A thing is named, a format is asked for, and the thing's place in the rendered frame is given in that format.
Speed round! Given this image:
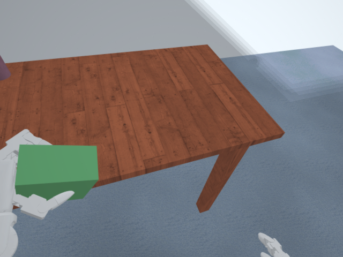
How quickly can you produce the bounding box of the left robot forearm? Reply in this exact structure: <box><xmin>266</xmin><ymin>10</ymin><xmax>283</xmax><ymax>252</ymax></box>
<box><xmin>0</xmin><ymin>212</ymin><xmax>18</xmax><ymax>257</ymax></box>

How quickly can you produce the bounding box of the robot left hand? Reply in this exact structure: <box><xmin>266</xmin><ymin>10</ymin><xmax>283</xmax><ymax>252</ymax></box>
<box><xmin>0</xmin><ymin>129</ymin><xmax>74</xmax><ymax>220</ymax></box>

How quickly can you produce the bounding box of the robot right hand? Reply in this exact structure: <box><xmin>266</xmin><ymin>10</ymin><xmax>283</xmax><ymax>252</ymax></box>
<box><xmin>258</xmin><ymin>232</ymin><xmax>290</xmax><ymax>257</ymax></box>

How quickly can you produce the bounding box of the table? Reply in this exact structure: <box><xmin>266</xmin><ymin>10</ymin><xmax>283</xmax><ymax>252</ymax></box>
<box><xmin>0</xmin><ymin>44</ymin><xmax>285</xmax><ymax>213</ymax></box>

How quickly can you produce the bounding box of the sponge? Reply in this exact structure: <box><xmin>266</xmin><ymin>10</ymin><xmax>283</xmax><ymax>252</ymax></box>
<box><xmin>15</xmin><ymin>145</ymin><xmax>99</xmax><ymax>201</ymax></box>

